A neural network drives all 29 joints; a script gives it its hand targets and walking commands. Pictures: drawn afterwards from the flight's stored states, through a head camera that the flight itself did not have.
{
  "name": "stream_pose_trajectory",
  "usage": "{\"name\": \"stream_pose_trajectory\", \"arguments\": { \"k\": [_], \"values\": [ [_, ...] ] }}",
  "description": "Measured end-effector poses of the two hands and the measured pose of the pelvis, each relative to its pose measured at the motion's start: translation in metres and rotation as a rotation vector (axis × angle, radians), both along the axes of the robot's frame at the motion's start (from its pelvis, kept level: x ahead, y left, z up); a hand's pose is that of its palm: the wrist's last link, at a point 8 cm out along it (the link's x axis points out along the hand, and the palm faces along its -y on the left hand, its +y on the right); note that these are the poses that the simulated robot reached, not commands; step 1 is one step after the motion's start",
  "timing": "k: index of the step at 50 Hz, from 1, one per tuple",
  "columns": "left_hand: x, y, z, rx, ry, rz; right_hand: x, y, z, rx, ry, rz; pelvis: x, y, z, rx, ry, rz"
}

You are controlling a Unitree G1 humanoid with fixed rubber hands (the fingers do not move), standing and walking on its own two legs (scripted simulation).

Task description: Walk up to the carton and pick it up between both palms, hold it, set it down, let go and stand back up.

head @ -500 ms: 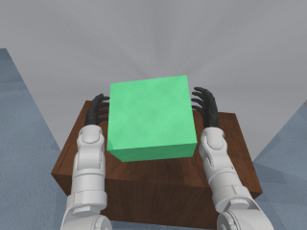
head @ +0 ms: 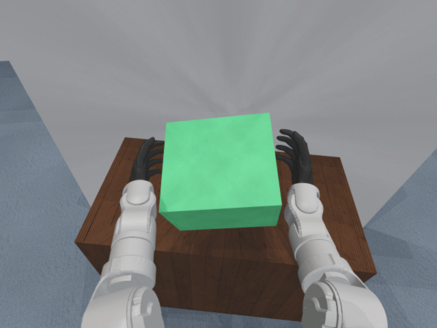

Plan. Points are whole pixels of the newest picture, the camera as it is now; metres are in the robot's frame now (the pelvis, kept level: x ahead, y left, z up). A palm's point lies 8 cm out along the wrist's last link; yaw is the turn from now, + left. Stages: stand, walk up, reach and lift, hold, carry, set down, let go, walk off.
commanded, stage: set down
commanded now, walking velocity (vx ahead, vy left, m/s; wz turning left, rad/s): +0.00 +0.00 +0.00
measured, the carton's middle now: (222, 175) +0.41 +0.00 +0.04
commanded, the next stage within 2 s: none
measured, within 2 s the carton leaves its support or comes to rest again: neither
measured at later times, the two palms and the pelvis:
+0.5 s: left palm (144, 187) +0.38 +0.16 +0.03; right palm (289, 183) +0.38 -0.14 +0.05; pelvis +0.01 +0.00 +0.00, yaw -1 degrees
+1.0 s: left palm (150, 193) +0.39 +0.15 -0.01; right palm (286, 188) +0.39 -0.15 +0.02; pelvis +0.02 +0.00 +0.00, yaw -1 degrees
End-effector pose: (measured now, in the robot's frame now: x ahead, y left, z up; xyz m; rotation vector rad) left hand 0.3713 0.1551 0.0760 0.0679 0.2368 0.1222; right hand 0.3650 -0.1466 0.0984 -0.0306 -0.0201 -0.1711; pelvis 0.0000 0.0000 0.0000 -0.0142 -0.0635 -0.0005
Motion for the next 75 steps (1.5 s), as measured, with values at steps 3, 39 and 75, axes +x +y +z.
{"name": "stream_pose_trajectory", "arguments": {
  "k": [3, 39, 75],
  "values": [
    [0.002, -0.001, -0.004, -0.003, -0.006, 0.002, 0.002, -0.001, -0.005, -0.002, 0.004, -0.002, 0.002, 0.0, 0.0, -0.001, 0.017, -0.002],
    [0.017, 0.004, -0.065, -0.024, 0.025, 0.041, 0.024, 0.006, -0.063, -0.024, 0.108, 0.005, 0.016, 0.004, -0.003, -0.007, 0.224, -0.016],
    [0.038, -0.009, -0.118, -0.023, 0.095, 0.018, 0.039, -0.007, -0.118, -0.016, 0.227, -0.026, 0.021, 0.001, -0.012, -0.005, 0.435, -0.021]
  ]
}}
